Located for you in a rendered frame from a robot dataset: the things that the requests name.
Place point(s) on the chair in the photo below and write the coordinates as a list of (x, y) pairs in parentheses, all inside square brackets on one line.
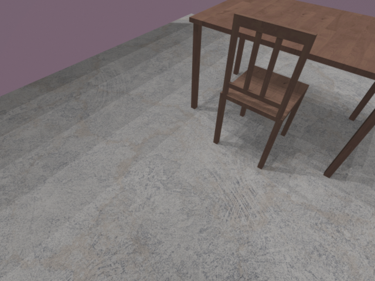
[(263, 91)]

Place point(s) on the table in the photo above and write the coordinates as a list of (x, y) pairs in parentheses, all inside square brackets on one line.
[(345, 40)]

